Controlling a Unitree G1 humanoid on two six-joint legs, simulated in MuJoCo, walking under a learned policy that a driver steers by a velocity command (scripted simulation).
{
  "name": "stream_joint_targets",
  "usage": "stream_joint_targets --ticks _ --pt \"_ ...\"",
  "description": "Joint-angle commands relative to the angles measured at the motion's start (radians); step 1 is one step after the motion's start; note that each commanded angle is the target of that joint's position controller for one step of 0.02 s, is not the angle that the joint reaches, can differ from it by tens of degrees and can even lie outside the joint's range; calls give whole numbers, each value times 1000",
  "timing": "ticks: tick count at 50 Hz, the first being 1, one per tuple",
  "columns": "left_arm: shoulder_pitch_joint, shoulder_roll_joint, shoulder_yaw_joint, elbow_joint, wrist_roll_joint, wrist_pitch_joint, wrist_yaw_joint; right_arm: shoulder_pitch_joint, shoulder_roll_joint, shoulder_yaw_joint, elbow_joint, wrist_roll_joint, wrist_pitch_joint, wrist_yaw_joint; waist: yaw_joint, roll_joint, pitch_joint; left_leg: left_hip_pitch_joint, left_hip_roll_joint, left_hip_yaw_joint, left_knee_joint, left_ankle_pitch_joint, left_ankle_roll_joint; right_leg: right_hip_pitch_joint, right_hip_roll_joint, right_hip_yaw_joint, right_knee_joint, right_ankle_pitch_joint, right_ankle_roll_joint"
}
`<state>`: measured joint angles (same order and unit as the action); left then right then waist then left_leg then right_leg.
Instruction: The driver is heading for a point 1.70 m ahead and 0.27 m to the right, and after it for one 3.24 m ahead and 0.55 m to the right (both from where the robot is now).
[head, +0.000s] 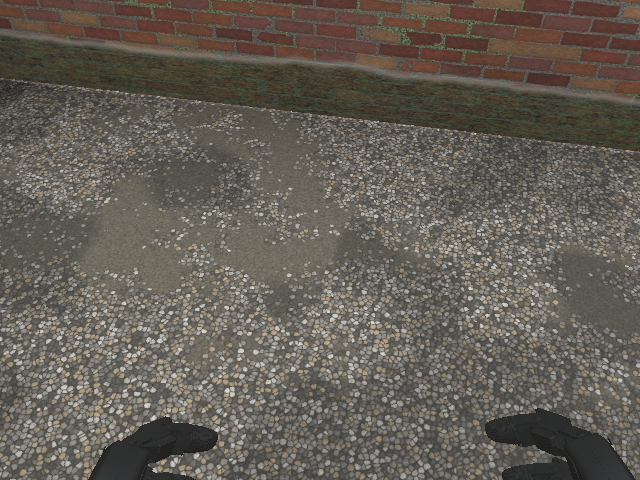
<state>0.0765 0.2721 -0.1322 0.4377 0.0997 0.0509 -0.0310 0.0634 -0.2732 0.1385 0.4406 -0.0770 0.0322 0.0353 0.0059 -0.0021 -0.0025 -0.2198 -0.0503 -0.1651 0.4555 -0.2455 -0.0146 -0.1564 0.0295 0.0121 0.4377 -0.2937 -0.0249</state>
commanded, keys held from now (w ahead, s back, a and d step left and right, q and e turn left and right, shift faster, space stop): w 0.16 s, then no key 0.84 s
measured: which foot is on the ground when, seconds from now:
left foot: down 0.00-1.00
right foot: down 0.00-1.00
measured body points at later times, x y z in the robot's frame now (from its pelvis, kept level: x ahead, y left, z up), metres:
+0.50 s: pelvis +0.00 +0.00 +0.01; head +0.00 -0.01 +0.46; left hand +0.16 +0.23 -0.08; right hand +0.17 -0.23 -0.08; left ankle +0.00 +0.13 -0.74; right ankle -0.04 -0.11 -0.74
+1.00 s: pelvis -0.01 -0.01 +0.01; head -0.01 -0.01 +0.46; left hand +0.10 +0.24 -0.10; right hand +0.11 -0.24 -0.10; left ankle +0.00 +0.13 -0.74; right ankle -0.04 -0.11 -0.74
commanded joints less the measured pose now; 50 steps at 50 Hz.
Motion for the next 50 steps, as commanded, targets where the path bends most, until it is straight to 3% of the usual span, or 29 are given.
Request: stream_joint_targets --ticks 1,2,3,4,9,13,14,15,16,17,19,20,21,22,23,24,29,30,31,32,50 --pt "-58 89 29 -98 3 -19 0 -110 -85 -28 -117 -6 -21 -4 11 -7 -180 -8 94 -55 -10 465 24 150 -117 106 4 494 -20" --pt "-59 90 29 -99 1 -20 0 -112 -85 -27 -119 -7 -20 -5 10 -5 -184 -3 96 -54 -11 452 23 144 -118 108 -1 482 -19" --pt "-74 97 31 -91 -15 -14 7 -72 -80 -29 -93 -13 -20 -11 -17 3 -218 33 108 -52 -35 378 30 149 -116 117 -23 387 -20" --pt "-77 95 31 -97 -21 -12 8 -86 -83 -29 -95 -10 -19 -11 -11 11 -185 22 108 -53 -37 343 34 129 -115 118 -39 335 -16" --pt "-71 88 28 -91 -18 -7 8 -86 -78 -27 -84 -1 -13 -10 -7 15 -121 -9 114 -66 -74 303 37 104 -113 123 -74 254 -15" --pt "0 107 42 -39 -35 1 5 -29 -90 -40 -34 13 -6 -8 -1 20 -98 6 118 -77 -112 299 52 123 -112 131 -111 234 -22" --pt "5 91 37 -46 -22 -5 -4 -74 -84 -36 -59 19 -5 0 21 15 -54 -28 114 -83 -109 367 45 115 -119 132 -106 329 -23" --pt "21 93 41 -30 -20 -5 -7 -50 -81 -39 -47 18 -4 0 16 5 -90 -6 115 -81 -112 370 44 135 -122 134 -104 350 -29" --pt "34 95 44 -21 -25 -5 -9 -36 -82 -42 -39 17 -3 -1 15 0 -103 8 116 -79 -114 369 43 140 -123 136 -107 359 -32" --pt "49 116 55 8 -46 5 -2 35 -89 -52 6 15 2 -8 -9 -2 -146 49 115 -69 -131 265 53 155 -112 136 -128 227 -38" --pt "43 113 60 17 -57 13 1 28 -91 -59 16 23 8 -9 -3 10 -72 17 113 -69 -149 230 59 121 -106 135 -160 174 -35" --pt "39 93 54 4 -42 5 -7 -22 -82 -55 -12 29 6 -2 16 9 -26 -17 116 -79 -149 328 51 112 -116 137 -157 296 -33" --pt "61 98 58 20 -38 3 -8 3 -82 -58 0 28 7 -3 13 1 -68 4 116 -76 -147 343 50 139 -117 136 -151 326 -37" --pt "74 99 60 29 -39 3 -9 19 -82 -60 7 26 7 -4 12 -5 -83 16 116 -74 -146 354 48 151 -116 136 -148 352 -40" --pt "81 113 68 54 -56 13 1 79 -86 -67 44 21 12 -14 -9 -5 -121 48 111 -59 -153 268 53 163 -104 133 -156 256 -43" --pt "81 109 68 55 -61 18 5 76 -86 -69 47 22 14 -16 -4 4 -87 32 109 -58 -160 253 55 147 -101 132 -169 233 -41" --pt "109 105 73 88 -59 27 18 107 -82 -79 71 29 16 -25 1 9 -53 5 104 -50 -173 270 53 155 -94 125 -183 268 -42" --pt "133 93 69 83 -49 19 10 77 -79 -75 53 35 12 -18 23 9 -41 -11 109 -61 -174 348 50 163 -105 128 -183 356 -44" --pt "128 107 75 106 -56 26 19 127 -79 -81 81 28 14 -26 -3 8 -75 17 102 -46 -174 294 50 179 -96 126 -177 314 -46" --pt "135 107 76 107 -61 29 23 134 -80 -81 84 27 14 -29 3 8 -66 15 101 -44 -175 286 50 173 -94 124 -183 304 -45" --pt "180 91 81 184 -69 38 46 211 -65 -99 121 34 12 -44 1 9 -18 -4 90 -29 -213 250 38 172 -86 122 -218 294 -51"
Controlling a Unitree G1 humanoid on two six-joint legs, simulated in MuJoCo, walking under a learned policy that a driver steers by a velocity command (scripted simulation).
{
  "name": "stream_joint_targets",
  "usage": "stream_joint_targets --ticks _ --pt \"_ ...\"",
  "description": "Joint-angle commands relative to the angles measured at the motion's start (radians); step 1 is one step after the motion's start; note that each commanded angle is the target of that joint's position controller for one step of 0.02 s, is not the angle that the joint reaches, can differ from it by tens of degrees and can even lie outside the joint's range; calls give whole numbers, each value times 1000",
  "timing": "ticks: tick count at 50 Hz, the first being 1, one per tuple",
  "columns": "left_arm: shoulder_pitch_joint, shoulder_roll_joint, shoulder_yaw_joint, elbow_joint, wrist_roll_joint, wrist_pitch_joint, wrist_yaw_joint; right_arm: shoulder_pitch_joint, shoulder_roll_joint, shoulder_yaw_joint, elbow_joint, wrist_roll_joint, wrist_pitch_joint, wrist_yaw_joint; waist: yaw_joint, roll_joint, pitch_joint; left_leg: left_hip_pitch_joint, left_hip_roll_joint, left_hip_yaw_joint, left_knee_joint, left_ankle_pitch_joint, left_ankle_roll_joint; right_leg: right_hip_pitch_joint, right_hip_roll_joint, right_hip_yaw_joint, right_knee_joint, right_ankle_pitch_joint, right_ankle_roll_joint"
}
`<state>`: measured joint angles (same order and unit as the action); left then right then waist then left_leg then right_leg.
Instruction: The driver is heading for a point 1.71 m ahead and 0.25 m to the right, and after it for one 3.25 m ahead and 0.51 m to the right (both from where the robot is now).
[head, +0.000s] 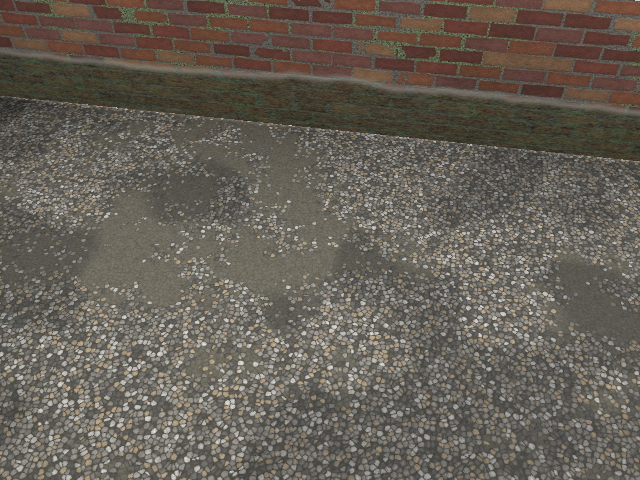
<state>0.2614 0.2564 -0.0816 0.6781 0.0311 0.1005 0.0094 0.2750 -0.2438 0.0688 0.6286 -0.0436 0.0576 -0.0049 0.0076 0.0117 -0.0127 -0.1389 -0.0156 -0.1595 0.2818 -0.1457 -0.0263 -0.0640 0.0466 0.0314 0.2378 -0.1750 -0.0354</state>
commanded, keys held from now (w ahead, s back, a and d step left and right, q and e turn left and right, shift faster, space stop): no key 0.26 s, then w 0.74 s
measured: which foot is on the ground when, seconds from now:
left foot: down 0.00-1.00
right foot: down 0.00-1.00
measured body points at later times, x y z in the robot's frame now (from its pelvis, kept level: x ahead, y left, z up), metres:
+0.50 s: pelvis +0.00 +0.00 +0.00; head +0.00 +0.00 +0.45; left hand +0.11 +0.24 -0.12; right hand +0.12 -0.22 -0.11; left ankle +0.01 +0.14 -0.75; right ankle -0.03 -0.10 -0.75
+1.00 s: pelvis +0.01 +0.01 +0.00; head +0.01 +0.01 +0.45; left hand +0.20 +0.22 -0.08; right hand +0.22 -0.18 -0.06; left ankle +0.01 +0.14 -0.75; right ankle -0.03 -0.10 -0.75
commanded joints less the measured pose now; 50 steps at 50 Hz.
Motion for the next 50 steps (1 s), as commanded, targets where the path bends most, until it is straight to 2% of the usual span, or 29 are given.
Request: stream_joint_targets --ticks 1,13,14,16,18,24,35,36,37,42,43,44,46,50 --pt "-3 106 30 -53 0 -11 6 3 -93 -30 -66 1 -13 -4 0 -5 -7 -85 55 -34 -41 148 50 80 -103 102 -20 174 -41" --pt "19 100 30 -20 -3 -11 12 41 -88 -37 -52 5 -14 -7 2 -4 7 -83 50 -29 -59 135 50 75 -98 99 -34 145 -39" --pt "28 92 26 -16 1 -11 12 52 -81 -34 -48 2 -13 -7 2 -3 -7 -73 48 -27 -69 95 50 79 -94 98 -45 89 -39" --pt "15 83 20 -22 3 -13 14 38 -75 -30 -57 -1 -12 -10 3 1 19 -82 41 -23 -84 38 50 57 -86 96 -65 -15 -36" --pt "-10 79 13 -39 8 -20 18 15 -69 -23 -77 -7 -15 -13 3 -3 32 -87 36 -19 -82 46 46 42 -81 96 -66 -32 -31" --pt "-33 83 -4 -80 24 -30 25 -15 -65 -3 -125 -18 -30 -12 5 -5 12 -87 21 -3 -48 91 39 58 -78 97 -29 28 -33" --pt "-101 91 -22 -156 48 -34 14 -105 -71 22 -197 -33 -40 -1 4 -9 -35 -55 28 -3 6 221 41 76 -85 102 39 182 -24" --pt "-101 72 -31 -182 62 -43 3 -151 -67 28 -228 -30 -40 5 24 -15 -21 -81 30 -8 18 283 39 77 -90 100 57 239 -27" --pt "-104 72 -32 -185 69 -46 -3 -156 -66 31 -233 -34 -39 6 21 -18 -47 -68 32 -10 22 307 39 86 -94 103 68 264 -29" --pt "-132 83 -36 -222 71 -56 -17 -198 -73 41 -262 -46 -33 4 13 -16 -87 -24 44 -16 40 318 39 56 -104 110 84 271 -14" --pt "-145 102 -30 -210 59 -51 -11 -170 -77 38 -240 -51 -31 -1 -10 -10 -110 9 48 -17 29 260 43 52 -102 117 67 200 -7" --pt "-153 104 -30 -219 54 -51 -9 -183 -82 38 -243 -48 -31 0 -6 -5 -88 2 49 -19 29 239 45 35 -101 116 60 168 -2" --pt "-166 101 -31 -227 56 -51 -9 -198 -85 39 -244 -44 -30 2 -6 -1 -68 -17 53 -26 22 222 48 28 -102 118 54 140 2" --pt "-171 98 -31 -237 60 -51 -10 -219 -87 40 -245 -42 -35 7 1 4 -69 -30 57 -32 17 231 51 39 -104 118 59 131 5"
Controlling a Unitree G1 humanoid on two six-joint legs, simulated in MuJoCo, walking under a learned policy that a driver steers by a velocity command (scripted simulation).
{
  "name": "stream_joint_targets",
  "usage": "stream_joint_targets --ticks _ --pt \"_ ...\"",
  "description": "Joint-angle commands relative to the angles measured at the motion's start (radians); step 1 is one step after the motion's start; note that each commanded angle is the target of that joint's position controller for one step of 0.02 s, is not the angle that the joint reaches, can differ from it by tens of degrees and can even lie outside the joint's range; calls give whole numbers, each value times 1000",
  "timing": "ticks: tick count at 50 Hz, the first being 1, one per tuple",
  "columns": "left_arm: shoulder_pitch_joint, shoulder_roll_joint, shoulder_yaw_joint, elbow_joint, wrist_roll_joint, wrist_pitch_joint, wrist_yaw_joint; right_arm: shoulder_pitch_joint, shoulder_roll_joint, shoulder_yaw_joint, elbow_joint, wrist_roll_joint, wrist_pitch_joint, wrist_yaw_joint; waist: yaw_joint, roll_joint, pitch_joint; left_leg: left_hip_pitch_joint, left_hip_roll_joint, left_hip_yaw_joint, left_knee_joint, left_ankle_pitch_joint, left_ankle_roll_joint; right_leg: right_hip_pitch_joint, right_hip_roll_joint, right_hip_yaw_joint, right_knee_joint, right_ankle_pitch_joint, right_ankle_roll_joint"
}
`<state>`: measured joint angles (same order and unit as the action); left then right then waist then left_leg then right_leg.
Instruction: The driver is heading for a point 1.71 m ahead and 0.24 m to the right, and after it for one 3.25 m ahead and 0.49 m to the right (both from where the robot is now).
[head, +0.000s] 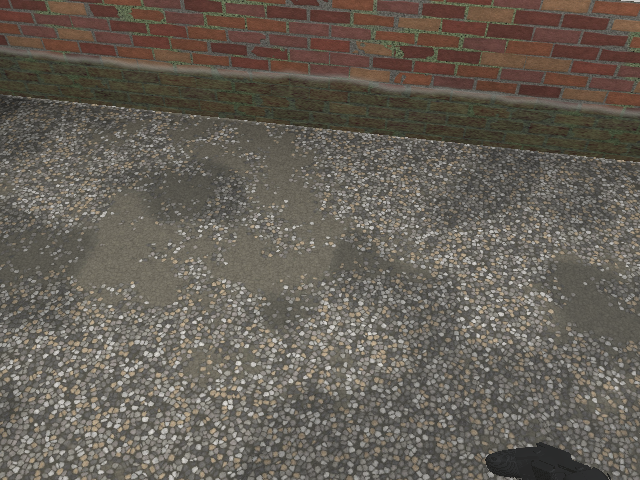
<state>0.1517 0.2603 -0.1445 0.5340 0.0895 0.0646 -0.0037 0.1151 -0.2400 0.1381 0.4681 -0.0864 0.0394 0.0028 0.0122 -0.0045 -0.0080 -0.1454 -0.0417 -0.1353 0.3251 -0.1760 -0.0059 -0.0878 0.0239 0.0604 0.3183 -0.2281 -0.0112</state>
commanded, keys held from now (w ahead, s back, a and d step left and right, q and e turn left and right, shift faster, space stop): w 1.00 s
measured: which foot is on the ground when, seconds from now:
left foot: down 0.00-1.00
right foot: down 0.00-1.00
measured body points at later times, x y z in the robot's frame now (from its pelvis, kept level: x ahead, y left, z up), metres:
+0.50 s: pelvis +0.00 +0.00 +0.00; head +0.00 +0.00 +0.45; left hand +0.19 +0.21 -0.07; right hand +0.21 -0.20 -0.06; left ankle +0.00 +0.13 -0.75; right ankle -0.04 -0.12 -0.75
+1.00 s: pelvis +0.00 +0.00 +0.00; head -0.01 +0.00 +0.45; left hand +0.19 +0.21 -0.07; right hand +0.20 -0.20 -0.06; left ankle +0.00 +0.13 -0.75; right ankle -0.04 -0.12 -0.75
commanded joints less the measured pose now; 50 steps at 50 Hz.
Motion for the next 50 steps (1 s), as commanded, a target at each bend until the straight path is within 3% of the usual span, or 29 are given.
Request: stream_joint_targets --ticks 1,3,4,5,6,50 --pt "-62 95 32 -95 1 -14 4 -63 -91 -29 -84 1 -18 1 -3 19 -76 -24 84 -57 -27 264 32 65 -82 89 -21 183 -19" --pt "-65 95 32 -99 2 -14 4 -67 -92 -29 -84 2 -20 2 -1 16 -79 -23 85 -59 -27 267 33 66 -83 89 -20 180 -16" --pt "-61 77 25 -117 14 -21 -4 -103 -87 -24 -109 7 -20 8 19 9 -59 -52 83 -63 -17 324 30 65 -87 85 -3 240 -20" --pt "-63 94 31 -99 7 -17 1 -64 -90 -28 -83 -1 -20 3 -5 8 -108 -9 87 -60 -26 284 33 77 -87 92 -12 199 -18" --pt "-64 98 32 -105 1 -16 2 -68 -95 -28 -84 0 -20 3 -1 9 -95 -9 87 -60 -23 273 33 64 -86 91 -15 186 -15" --pt "-66 91 30 -116 0 -13 6 -50 -97 -24 -62 1 -22 7 -10 5 -81 -21 94 -61 -39 235 30 57 -87 108 -40 187 -14"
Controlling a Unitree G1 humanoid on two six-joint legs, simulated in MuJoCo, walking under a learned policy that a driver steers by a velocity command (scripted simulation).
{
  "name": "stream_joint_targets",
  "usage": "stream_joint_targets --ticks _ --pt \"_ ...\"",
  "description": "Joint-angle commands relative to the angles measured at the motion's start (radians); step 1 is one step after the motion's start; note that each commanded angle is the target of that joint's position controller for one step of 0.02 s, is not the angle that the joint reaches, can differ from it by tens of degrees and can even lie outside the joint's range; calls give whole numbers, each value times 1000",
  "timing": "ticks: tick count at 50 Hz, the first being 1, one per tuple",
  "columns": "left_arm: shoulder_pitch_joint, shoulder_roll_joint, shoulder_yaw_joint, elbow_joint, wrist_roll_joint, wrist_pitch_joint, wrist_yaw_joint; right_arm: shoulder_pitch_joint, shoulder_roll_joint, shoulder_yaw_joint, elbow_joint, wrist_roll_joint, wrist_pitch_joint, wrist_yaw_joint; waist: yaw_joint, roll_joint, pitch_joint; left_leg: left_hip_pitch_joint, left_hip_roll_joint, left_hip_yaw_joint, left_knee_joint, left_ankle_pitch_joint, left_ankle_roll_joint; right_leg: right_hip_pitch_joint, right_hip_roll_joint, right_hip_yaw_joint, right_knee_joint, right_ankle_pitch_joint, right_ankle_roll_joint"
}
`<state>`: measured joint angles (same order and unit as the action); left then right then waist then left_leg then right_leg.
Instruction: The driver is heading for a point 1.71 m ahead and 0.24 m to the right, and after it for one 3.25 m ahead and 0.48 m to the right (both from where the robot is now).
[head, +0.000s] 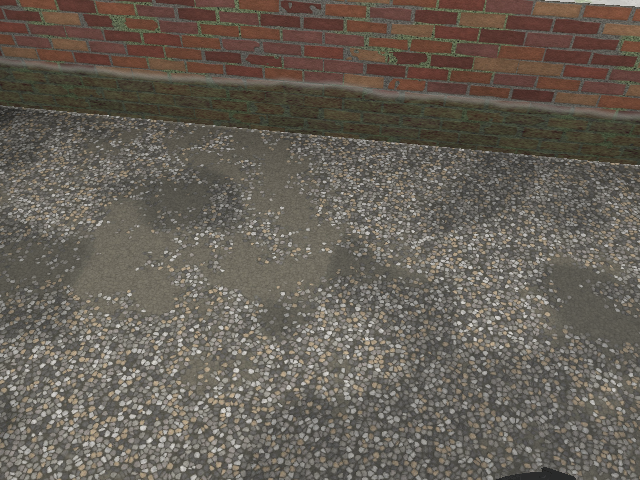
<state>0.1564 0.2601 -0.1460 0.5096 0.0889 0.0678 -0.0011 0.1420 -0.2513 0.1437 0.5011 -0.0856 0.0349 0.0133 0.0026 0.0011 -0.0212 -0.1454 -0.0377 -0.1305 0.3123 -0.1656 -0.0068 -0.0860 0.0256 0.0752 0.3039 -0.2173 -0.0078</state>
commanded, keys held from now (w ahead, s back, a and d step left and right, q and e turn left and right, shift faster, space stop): w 1.00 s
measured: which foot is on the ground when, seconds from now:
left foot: down 0.00-1.00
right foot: down 0.00-1.00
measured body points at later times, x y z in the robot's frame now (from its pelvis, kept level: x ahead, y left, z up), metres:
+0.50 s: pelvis +0.00 +0.00 +0.00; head +0.00 +0.00 +0.45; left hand +0.19 +0.21 -0.07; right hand +0.20 -0.21 -0.07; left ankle +0.00 +0.13 -0.75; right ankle -0.04 -0.12 -0.75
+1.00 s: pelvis +0.00 +0.00 +0.00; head +0.00 +0.00 +0.45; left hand +0.19 +0.21 -0.07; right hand +0.20 -0.21 -0.07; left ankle +0.00 +0.13 -0.75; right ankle -0.04 -0.12 -0.75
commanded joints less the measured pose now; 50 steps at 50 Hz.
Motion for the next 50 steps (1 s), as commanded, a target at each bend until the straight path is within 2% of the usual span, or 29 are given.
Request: stream_joint_targets --ticks 1,50 --pt "-71 92 31 -91 0 -16 3 -77 -85 -30 -95 0 -17 -3 0 0 -68 -21 90 -65 -26 224 31 55 -89 94 -26 177 -18" --pt "-69 87 30 -78 0 -15 5 -55 -85 -32 -91 0 -16 -5 -2 1 -65 -11 92 -58 -36 222 25 55 -82 106 -39 193 -23"
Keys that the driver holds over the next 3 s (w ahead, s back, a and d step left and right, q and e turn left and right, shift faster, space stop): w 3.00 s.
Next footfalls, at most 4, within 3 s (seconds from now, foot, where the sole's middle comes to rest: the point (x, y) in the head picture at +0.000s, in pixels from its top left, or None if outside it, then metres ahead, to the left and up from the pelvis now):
none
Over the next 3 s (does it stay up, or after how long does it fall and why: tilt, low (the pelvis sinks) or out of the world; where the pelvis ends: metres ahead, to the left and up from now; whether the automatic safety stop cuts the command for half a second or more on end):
stays up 0.00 -0.01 0.00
